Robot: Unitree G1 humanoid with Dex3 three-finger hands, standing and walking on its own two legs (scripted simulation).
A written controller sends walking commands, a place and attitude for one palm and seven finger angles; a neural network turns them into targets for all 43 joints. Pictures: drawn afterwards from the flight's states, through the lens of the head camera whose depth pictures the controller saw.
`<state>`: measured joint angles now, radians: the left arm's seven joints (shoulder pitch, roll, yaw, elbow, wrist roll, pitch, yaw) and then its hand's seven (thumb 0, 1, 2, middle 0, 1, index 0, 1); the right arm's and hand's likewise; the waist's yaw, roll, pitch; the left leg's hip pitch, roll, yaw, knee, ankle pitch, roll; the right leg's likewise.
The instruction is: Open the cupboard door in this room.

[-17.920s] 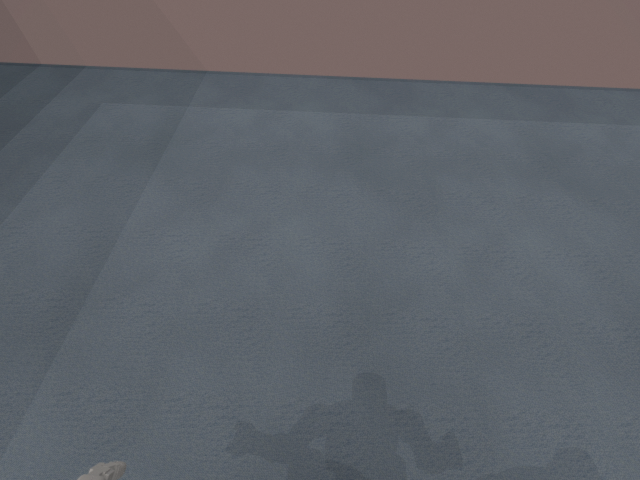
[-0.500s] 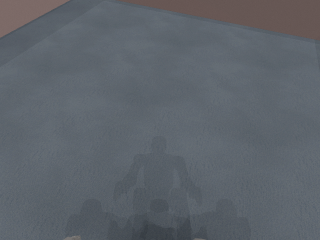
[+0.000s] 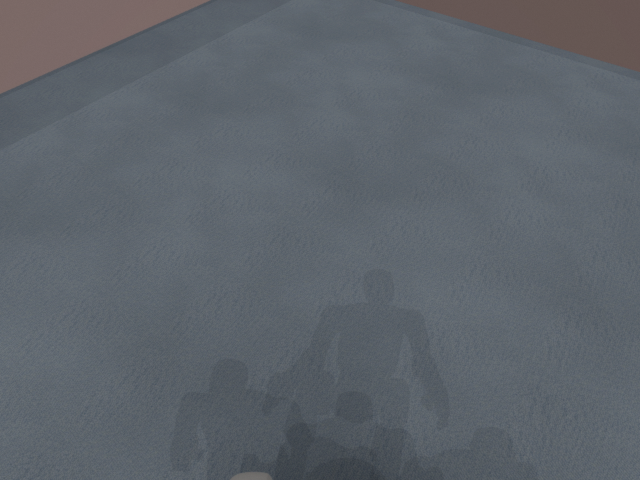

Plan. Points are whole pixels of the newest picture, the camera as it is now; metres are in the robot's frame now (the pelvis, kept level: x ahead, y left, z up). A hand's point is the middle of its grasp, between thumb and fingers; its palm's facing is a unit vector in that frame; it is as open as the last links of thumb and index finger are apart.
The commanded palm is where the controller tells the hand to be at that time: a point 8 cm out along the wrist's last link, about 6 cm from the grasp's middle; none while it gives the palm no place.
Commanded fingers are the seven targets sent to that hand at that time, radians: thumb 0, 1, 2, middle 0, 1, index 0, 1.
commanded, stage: turn or walk to find it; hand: left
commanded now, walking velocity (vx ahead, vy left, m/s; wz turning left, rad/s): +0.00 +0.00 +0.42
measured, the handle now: out of the picture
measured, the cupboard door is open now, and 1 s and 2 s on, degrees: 0 0 0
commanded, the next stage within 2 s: none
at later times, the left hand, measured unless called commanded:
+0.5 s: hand out of the picture +0.05 +0.22 -0.15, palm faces +0.21 -0.94 -0.28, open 7.4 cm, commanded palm none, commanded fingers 0.00 0.90 0.90 -0.20 -0.30 -0.20 -0.30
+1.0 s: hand out of the picture -0.12 +0.22 -0.19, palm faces +0.45 -0.86 -0.25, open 7.4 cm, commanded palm none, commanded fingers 0.00 0.90 0.90 -0.20 -0.30 -0.20 -0.30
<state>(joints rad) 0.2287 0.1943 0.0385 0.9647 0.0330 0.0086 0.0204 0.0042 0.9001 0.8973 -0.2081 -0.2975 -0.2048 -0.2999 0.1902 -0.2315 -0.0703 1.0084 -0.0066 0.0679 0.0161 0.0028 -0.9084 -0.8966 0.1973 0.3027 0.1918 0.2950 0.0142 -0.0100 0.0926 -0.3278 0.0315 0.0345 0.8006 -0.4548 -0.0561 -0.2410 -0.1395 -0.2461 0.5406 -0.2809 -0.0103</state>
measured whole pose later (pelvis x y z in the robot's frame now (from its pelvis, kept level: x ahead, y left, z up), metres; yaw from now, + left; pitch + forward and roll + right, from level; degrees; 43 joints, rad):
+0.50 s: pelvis -0.02 +0.00 -0.01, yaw +11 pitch -1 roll +1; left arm 0.14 0.21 0.04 0.93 0.01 0.02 0.02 0.00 0.91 0.90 -0.20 -0.30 -0.20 -0.30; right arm 0.19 -0.21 -0.07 0.97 -0.01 0.04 0.01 0.00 -0.90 -0.90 0.20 0.30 0.20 0.30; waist -0.02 0.04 0.06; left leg -0.29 -0.04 -0.09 0.57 -0.26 -0.01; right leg -0.26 -0.04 -0.07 0.56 -0.28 0.03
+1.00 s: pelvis -0.05 +0.02 -0.01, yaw +24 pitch -1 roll +0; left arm 0.24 0.26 0.06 1.00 0.02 0.06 0.03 0.01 0.90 0.90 -0.21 -0.30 -0.20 -0.30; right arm 0.15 -0.20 -0.05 0.97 -0.01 0.02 0.01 0.00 -0.91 -0.90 0.20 0.30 0.19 0.30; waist 0.03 -0.06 0.08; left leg -0.24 0.00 0.06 0.59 -0.34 0.03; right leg -0.37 -0.14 -0.15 0.84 -0.49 0.05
